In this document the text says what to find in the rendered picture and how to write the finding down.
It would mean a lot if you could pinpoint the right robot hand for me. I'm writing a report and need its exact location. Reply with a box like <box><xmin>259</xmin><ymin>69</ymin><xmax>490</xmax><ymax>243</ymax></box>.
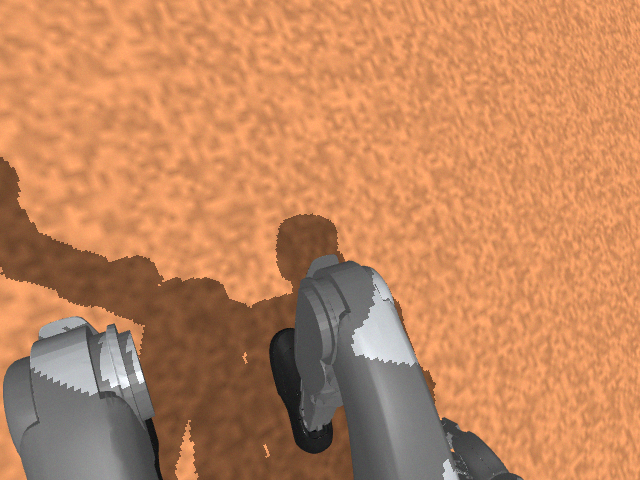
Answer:
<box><xmin>440</xmin><ymin>417</ymin><xmax>510</xmax><ymax>480</ymax></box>

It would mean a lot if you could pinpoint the left robot foot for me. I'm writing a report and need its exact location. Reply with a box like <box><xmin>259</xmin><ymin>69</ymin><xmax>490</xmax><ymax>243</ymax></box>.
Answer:
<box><xmin>145</xmin><ymin>418</ymin><xmax>163</xmax><ymax>480</ymax></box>

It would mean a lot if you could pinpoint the right robot foot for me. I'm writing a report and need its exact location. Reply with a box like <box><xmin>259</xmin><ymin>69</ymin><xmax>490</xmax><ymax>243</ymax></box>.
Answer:
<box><xmin>269</xmin><ymin>328</ymin><xmax>333</xmax><ymax>454</ymax></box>

